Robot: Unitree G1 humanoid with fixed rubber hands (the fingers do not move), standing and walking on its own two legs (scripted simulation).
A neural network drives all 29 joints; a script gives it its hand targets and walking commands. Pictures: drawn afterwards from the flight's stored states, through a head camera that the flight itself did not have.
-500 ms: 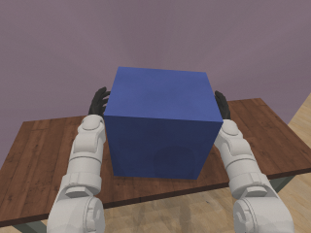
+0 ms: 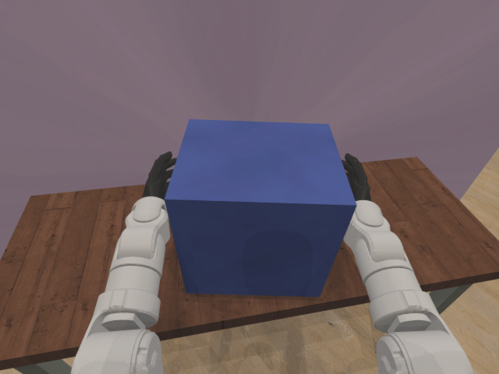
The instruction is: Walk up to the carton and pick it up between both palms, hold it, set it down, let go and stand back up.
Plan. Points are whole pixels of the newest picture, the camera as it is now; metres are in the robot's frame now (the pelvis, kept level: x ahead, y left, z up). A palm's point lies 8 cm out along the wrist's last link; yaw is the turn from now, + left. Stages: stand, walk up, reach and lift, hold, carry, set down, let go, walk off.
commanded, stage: set down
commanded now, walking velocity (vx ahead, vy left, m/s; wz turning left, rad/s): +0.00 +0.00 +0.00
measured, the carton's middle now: (256, 210) +0.38 -0.05 +0.08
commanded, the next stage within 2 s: none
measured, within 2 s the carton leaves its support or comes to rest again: rests again in 0.80 s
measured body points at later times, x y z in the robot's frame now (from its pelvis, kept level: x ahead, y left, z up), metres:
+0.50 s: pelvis -0.01 +0.00 +0.00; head -0.03 +0.02 +0.45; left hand +0.40 +0.11 +0.10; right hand +0.34 -0.22 +0.10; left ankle -0.03 +0.12 -0.75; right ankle -0.01 -0.14 -0.75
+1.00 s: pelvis -0.01 -0.01 +0.00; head -0.01 +0.01 +0.45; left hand +0.40 +0.11 +0.08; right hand +0.35 -0.22 +0.09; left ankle -0.03 +0.12 -0.75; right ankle -0.01 -0.14 -0.75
